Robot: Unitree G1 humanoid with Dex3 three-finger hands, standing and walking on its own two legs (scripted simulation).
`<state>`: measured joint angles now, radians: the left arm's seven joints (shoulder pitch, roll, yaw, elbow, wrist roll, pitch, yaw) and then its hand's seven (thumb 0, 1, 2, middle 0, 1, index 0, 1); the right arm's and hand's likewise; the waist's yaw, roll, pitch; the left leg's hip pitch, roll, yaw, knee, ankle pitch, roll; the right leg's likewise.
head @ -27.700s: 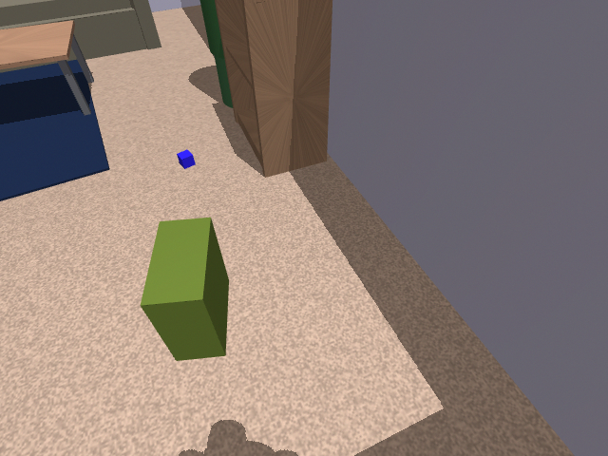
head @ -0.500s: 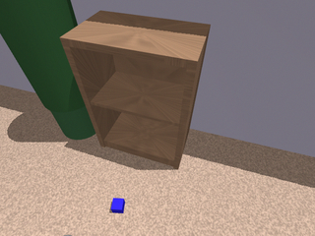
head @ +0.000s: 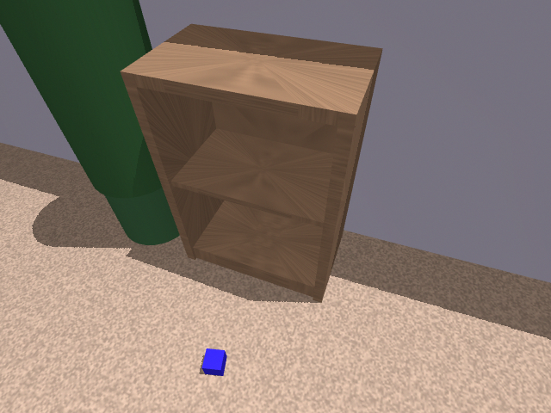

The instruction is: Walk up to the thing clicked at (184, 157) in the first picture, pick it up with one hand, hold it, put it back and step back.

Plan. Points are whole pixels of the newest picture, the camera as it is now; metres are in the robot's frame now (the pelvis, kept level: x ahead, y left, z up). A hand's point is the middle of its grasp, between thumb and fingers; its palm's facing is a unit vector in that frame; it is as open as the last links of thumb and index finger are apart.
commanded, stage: walk up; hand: left
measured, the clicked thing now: (214, 362) +0.44 +0.25 -0.75
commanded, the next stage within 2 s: stand in 0.56 s
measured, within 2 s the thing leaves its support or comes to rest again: neither
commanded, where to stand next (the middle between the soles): +0.02 -0.01 m, yaw +1 degrees
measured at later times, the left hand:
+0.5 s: hand out of the picture +0.08 +0.25 -0.16, palm faces +0.02 -0.95 -0.31, open 7.4 cm
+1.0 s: hand out of the picture +0.07 +0.26 -0.16, palm faces +0.00 -0.94 -0.34, open 7.4 cm
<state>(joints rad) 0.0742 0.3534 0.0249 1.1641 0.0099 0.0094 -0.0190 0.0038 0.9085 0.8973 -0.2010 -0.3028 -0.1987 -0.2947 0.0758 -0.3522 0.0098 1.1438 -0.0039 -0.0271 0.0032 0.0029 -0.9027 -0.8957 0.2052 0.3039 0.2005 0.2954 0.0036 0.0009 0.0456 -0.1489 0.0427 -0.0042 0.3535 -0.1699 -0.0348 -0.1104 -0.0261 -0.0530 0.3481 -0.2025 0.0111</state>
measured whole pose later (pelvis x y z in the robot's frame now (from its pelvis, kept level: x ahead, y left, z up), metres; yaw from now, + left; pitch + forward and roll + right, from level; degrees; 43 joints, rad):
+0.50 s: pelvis +0.00 +0.00 +0.00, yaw +1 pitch -2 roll +0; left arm 0.08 0.34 0.04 1.14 0.01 0.01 -0.02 0.00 0.91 0.90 -0.20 -0.30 -0.20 -0.29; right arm 0.10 -0.35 0.01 1.15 -0.01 -0.02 0.00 0.00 -0.90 -0.90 0.21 0.30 0.20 0.30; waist 0.00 -0.02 0.04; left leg -0.14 0.03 -0.02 0.35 -0.17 -0.03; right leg -0.10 -0.03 -0.07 0.33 -0.20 0.02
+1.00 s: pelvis +0.00 +0.01 +0.00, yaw +1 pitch -2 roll +0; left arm 0.10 0.35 0.02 1.15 0.02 0.00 -0.01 0.00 0.91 0.90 -0.20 -0.30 -0.20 -0.29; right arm 0.09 -0.35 0.01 1.14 -0.01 -0.01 0.01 0.00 -0.90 -0.90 0.21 0.30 0.20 0.30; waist 0.00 0.00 0.05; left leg -0.14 0.03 -0.01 0.32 -0.15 -0.03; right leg -0.09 -0.04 -0.06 0.31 -0.18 0.02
